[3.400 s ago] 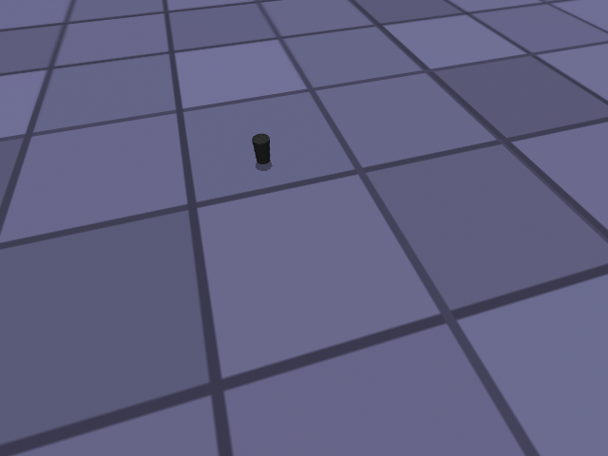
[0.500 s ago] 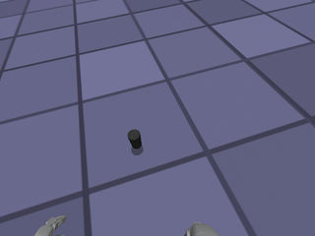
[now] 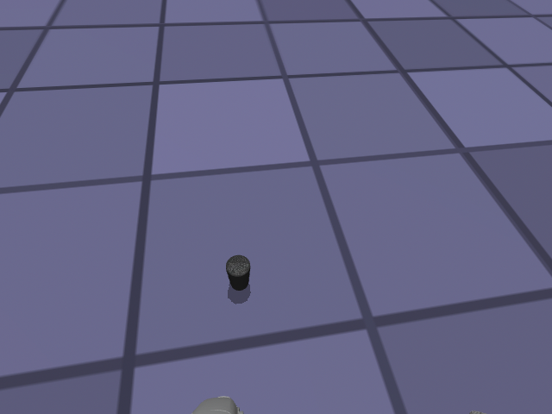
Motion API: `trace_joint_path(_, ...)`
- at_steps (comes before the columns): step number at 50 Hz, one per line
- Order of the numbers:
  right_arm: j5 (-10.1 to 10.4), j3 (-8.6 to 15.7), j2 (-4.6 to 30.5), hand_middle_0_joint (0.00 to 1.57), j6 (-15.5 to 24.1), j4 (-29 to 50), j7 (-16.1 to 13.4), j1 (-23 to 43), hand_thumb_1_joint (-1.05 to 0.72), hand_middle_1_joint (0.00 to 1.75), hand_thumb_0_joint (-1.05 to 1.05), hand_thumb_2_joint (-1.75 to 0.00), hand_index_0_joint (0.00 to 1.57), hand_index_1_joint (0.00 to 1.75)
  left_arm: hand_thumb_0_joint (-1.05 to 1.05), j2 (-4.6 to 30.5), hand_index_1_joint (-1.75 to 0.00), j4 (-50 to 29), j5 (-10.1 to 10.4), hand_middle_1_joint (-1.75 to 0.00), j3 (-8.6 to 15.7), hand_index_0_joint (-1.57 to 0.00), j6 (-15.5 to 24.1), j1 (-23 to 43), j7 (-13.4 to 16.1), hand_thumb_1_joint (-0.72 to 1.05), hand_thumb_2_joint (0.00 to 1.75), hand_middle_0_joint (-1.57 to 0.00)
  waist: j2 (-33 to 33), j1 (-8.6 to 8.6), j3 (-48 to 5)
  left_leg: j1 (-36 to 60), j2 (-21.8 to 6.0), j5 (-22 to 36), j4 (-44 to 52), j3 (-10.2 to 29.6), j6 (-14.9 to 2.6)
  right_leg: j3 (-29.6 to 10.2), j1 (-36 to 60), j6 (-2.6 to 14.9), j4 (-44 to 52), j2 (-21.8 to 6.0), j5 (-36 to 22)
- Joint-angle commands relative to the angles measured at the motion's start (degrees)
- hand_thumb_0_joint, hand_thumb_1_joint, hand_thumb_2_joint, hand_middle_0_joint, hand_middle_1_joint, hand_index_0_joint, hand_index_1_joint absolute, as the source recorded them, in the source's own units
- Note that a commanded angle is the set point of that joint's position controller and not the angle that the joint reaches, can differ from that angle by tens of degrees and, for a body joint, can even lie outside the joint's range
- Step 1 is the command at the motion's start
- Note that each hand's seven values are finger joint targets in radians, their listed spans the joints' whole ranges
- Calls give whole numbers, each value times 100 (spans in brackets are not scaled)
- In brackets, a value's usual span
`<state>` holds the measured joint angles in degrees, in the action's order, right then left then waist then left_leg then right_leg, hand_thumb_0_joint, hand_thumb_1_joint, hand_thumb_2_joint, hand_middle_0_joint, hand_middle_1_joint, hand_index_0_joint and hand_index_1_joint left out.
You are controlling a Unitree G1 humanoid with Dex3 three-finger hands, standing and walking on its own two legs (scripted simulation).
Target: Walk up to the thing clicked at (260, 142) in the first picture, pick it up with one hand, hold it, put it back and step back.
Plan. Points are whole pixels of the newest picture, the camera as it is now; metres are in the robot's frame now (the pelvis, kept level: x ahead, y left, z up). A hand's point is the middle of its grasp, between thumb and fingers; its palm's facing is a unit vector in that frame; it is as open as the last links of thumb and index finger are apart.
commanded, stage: walk up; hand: left
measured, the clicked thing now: (238, 274) +0.65 +0.16 -0.69
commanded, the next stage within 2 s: none
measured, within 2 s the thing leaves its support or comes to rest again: neither
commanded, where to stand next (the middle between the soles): +0.31 -0.03 m, yaw -2 degrees
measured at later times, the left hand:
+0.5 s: hand (148, 348) +0.22 +0.23 -0.11, palm faces -0.01 -0.90 -0.44, open 7.4 cm
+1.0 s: hand (152, 321) +0.28 +0.25 -0.15, palm faces -0.08 -0.93 -0.35, open 7.4 cm
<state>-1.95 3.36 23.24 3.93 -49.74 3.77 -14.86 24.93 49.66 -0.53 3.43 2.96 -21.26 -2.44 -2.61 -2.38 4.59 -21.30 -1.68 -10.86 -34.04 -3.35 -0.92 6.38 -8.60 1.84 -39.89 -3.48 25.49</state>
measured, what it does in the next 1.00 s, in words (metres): walks ahead: right foot, then left foot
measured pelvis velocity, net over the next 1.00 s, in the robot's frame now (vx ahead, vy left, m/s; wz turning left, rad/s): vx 0.22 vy -0.01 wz -0.03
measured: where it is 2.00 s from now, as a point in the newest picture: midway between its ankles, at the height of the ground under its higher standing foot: (279, 391)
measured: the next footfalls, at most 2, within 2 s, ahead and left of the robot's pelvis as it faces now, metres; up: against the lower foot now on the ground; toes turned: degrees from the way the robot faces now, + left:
right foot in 0.38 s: +0.25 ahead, -0.17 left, +0.00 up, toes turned -5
left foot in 0.82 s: +0.34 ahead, +0.11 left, +0.00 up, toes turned -1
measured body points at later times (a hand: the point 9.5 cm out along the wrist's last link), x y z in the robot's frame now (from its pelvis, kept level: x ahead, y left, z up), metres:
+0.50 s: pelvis +0.15 -0.05 +0.00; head +0.16 -0.09 +0.45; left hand +0.22 +0.28 -0.08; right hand +0.20 -0.37 -0.14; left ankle +0.11 +0.09 -0.66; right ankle +0.21 -0.16 -0.72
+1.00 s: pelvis +0.22 -0.01 +0.00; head +0.24 +0.00 +0.45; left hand +0.28 +0.30 -0.13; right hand +0.31 -0.32 -0.10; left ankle +0.30 +0.10 -0.72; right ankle +0.23 -0.14 -0.69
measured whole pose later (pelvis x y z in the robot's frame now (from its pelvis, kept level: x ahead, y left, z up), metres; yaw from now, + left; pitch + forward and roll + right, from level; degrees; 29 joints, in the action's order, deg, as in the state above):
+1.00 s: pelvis +0.22 -0.01 +0.00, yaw -2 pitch -3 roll +0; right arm -1.0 1.7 21.2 1.3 -49.5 2.3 -11.9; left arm 23.1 51.7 -0.5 0.8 1.7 -16.5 -0.6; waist -1.7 -0.1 5.4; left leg -20.6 -1.3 -11.7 -34.6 -2.7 -2.5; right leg 1.1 -22.5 1.7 -52.4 -1.9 28.0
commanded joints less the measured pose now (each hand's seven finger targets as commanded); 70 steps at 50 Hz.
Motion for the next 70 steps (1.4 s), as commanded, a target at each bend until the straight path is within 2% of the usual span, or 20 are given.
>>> trace_joint_path(1,185,651,2034,20,177,342,-228,-1082,-90,30,0,-90,20,30,0,1219,-30,-464,24,-30,231,-20,90,-73,183,90,90,-20,1311,669,-765,2846,-2486,-679,1641,4080,-1715,-798,-3090,116,-2776,85,690)
trace_joint_path(6,246,368,1457,20,235,505,-287,-491,-90,30,0,-90,20,30,0,996,-30,-267,115,-30,206,-20,39,-170,40,90,90,-20,969,273,-159,1291,-1286,1519,1548,1117,-974,-978,-2148,-6,-2046,-104,-619)
trace_joint_path(14,137,415,1596,20,176,730,-195,-170,-90,30,0,-90,20,30,0,911,-30,-341,18,-30,298,-20,126,476,-120,90,90,-20,1291,329,68,377,-1200,-360,1736,751,-1153,-441,-1237,-175,54,-191,-1431)
trace_joint_path(18,143,297,1259,20,40,855,-171,34,-90,30,0,-90,20,30,0,1152,-30,58,-15,-30,445,-20,242,-455,-21,90,90,-20,295,-217,-486,-301,-811,-991,56,446,-780,-364,650,-78,791,152,-1489)
trace_joint_path(19,153,198,993,20,34,850,-160,-232,-90,30,0,-90,20,30,0,1390,-30,104,-56,-30,536,-20,305,-919,57,90,90,-20,-747,-462,-785,-530,-369,-906,-1487,-3,-613,-884,1213,54,1500,-171,-669)
trace_joint_path(20,166,54,589,20,22,904,-146,-539,-90,30,0,-90,20,30,0,1854,-30,-15,-81,-30,640,-20,370,-976,133,90,90,-20,-1810,-341,-698,-1592,293,-1898,-2807,-79,-229,-3383,1446,457,2274,-1581,-100)
trace_joint_path(22,127,263,1362,20,-76,692,-274,-412,-90,30,0,-90,20,30,0,1972,-30,-255,47,-30,569,-20,332,-403,138,90,90,-20,-963,-189,-323,-1742,-103,-1959,-3309,572,-125,-4475,682,1346,2513,-2293,-136)
trace_joint_path(26,216,268,1209,20,-172,358,-158,-532,-90,30,0,-90,20,30,0,1427,-30,-329,85,-30,373,-20,351,62,205,90,90,-20,-702,140,-10,-1128,-280,-929,-2838,718,-83,-2135,-180,811,2395,-1185,-1355)
trace_joint_path(36,130,199,782,20,-248,343,-162,135,-90,30,0,-90,20,30,0,1247,-30,-456,10,-30,209,-20,270,132,318,90,90,-20,-614,42,-328,146,-125,-6,-595,174,137,-843,-595,878,1421,-980,-4143)
trace_joint_path(40,91,268,1014,20,-170,40,-281,-291,-90,30,0,-90,20,30,0,1007,-30,-496,85,-30,56,-20,108,450,357,90,90,-20,33,384,-693,1458,-34,764,524,253,-181,-790,-1281,470,239,-701,-2440)
trace_joint_path(42,16,438,1679,20,-110,204,-275,-400,-90,30,0,-90,20,30,0,550,-30,-509,85,-30,-99,-20,43,-123,298,90,90,-20,1580,290,-835,1887,-1567,-1059,1546,2787,-747,-414,-2328,40,-1196,371,635)
trace_joint_path(44,159,562,2001,20,-190,239,-261,-149,-90,30,0,-90,20,30,0,1257,-30,-191,-16,-30,98,-20,-43,-129,373,90,90,-20,1391,372,-438,1036,-2075,-3029,2058,3466,-1468,-701,-2299,63,-2019,33,911)
trace_joint_path(47,83,358,1510,20,-175,367,-275,294,-90,30,0,-90,20,30,0,1214,-30,26,5,-30,158,-20,-34,-112,293,90,90,-20,1355,206,-72,306,-1292,-2263,1942,2131,-1073,-830,-1928,10,-1482,-70,292)
trace_joint_path(55,87,232,1297,20,-323,460,-228,729,-90,30,0,-90,20,30,0,762,-30,353,-100,-30,151,-20,86,-305,313,90,90,-20,956,21,-538,-297,-971,-1830,886,1231,-862,-275,-118,-79,1028,359,-870)
trace_joint_path(56,135,134,1041,20,-340,459,-231,705,-90,30,0,-90,20,30,0,847,-30,353,-126,-30,181,-20,114,-272,349,90,90,-20,586,-58,-551,-495,-764,-1898,527,1006,-607,-484,141,28,1357,287,-889)
trace_joint_path(58,162,-15,596,20,-366,451,-233,691,-90,30,0,-90,20,30,0,1484,-30,167,-228,-30,312,-20,171,150,390,90,90,-20,-856,2,-51,-1440,174,-1849,-992,282,-22,-3491,-345,731,2825,-1453,1730)
trace_joint_path(59,113,124,1054,20,-373,269,-290,683,-90,30,0,-90,20,30,0,1746,-30,64,-205,-30,335,-20,139,666,376,90,90,-20,-703,49,295,-892,-74,-1749,-1509,638,-14,-3758,-1270,1178,2946,-1932,2125)
trace_joint_path(66,153,89,1020,20,-99,-335,-342,24,-90,30,0,-90,20,30,0,984,-30,126,4,-30,17,-20,87,1035,268,90,90,-20,-450,441,-675,1372,-97,265,731,520,-136,-1213,-972,327,1048,-637,-2452)
trace_joint_path(68,130,142,1382,20,-42,-308,-383,276,-90,30,0,-90,20,30,0,707,-30,135,92,-30,-52,-20,23,929,270,90,90,-20,318,237,-920,1368,-1102,648,1214,1902,-540,-695,-1019,-58,518,22,-1379)
trace_joint_path(70,188,144,1510,20,-107,-349,-333,674,-90,30,0,-90,20,30,0,846,-30,414,55,-30,-26,-20,-22,718,297,90,90,-20,474,49,-635,644,-1195,-630,1242,1955,-783,-656,-484,12,885,125,-147)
